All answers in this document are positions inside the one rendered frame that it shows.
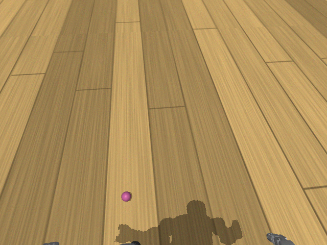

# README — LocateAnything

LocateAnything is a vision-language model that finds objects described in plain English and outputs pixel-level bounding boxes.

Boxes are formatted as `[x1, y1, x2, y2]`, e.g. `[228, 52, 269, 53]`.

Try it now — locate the right robot hand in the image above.
[266, 233, 295, 245]

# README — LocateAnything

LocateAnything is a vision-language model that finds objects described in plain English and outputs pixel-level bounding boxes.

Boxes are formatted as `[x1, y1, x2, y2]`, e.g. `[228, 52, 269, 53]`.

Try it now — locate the ball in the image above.
[121, 191, 131, 202]

